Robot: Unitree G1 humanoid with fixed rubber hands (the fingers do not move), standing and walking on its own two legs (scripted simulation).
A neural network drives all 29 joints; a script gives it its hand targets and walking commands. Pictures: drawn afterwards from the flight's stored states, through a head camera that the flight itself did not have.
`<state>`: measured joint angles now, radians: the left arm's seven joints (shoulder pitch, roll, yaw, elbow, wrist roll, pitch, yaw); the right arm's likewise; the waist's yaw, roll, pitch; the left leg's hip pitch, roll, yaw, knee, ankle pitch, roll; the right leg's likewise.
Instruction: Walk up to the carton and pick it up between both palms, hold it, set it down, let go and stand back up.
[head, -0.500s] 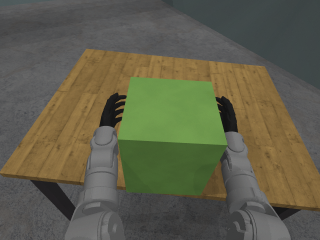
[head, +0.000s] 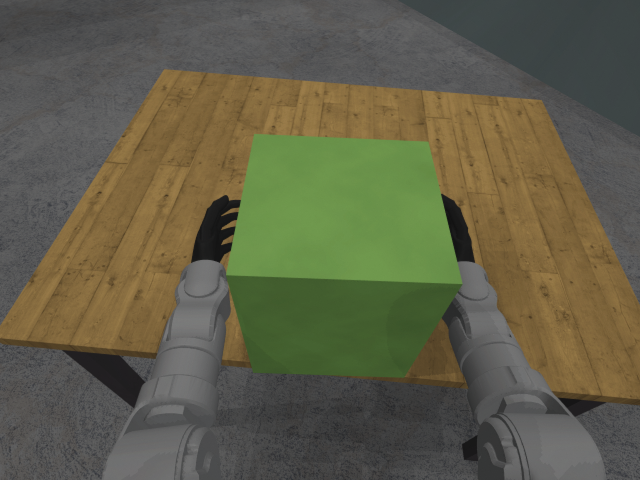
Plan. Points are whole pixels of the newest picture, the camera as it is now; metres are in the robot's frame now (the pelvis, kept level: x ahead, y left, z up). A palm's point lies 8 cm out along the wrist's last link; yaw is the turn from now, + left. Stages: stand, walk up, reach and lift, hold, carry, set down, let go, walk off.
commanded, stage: set down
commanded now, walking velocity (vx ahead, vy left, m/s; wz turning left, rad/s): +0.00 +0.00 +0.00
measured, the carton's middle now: (334, 265) +0.37 +0.02 +0.05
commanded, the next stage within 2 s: none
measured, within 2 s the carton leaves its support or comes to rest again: neither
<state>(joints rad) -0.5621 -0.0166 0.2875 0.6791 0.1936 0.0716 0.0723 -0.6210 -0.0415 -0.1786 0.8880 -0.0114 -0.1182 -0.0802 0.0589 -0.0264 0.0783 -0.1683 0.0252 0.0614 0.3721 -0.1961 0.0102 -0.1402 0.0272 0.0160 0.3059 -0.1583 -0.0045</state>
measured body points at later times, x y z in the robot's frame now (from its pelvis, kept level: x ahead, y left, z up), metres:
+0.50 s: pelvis +0.00 -0.01 +0.00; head +0.01 +0.00 +0.45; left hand +0.39 +0.22 +0.15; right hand +0.43 -0.16 +0.15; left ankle +0.00 +0.11 -0.75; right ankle +0.00 -0.12 -0.75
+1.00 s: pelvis -0.02 -0.02 +0.00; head -0.01 +0.00 +0.45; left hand +0.38 +0.24 +0.20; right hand +0.42 -0.15 +0.19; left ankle +0.00 +0.11 -0.75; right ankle +0.00 -0.12 -0.75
